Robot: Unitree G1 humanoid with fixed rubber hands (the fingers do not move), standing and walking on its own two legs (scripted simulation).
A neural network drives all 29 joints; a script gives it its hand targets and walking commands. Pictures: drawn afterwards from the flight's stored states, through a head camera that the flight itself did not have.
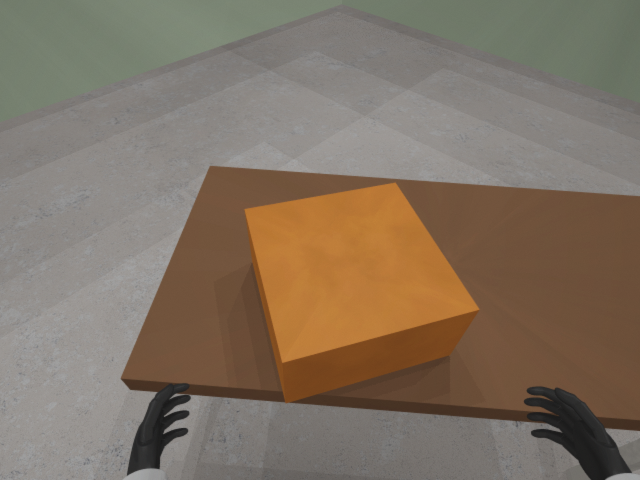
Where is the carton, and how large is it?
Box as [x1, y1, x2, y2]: [244, 183, 479, 402]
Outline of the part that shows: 395,183 244,209 252,262 285,402 448,355 479,309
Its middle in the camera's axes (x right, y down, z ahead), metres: +0.05 +0.08 +0.66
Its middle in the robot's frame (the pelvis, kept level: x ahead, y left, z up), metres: +0.45 -0.06 -0.07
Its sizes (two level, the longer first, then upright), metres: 0.289 0.288 0.147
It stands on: a table, 0.63 m high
